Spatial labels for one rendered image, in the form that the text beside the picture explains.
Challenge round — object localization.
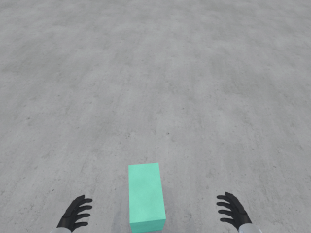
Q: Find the carton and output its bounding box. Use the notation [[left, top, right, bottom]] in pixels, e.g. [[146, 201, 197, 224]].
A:
[[128, 163, 166, 233]]

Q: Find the left robot hand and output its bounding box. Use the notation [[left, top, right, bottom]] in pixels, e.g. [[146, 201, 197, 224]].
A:
[[56, 195, 93, 233]]

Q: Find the robot right forearm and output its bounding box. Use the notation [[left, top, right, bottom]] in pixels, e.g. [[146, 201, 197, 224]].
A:
[[238, 223, 262, 233]]

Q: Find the right robot hand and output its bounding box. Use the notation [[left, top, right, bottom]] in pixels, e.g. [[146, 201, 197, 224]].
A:
[[216, 192, 252, 232]]

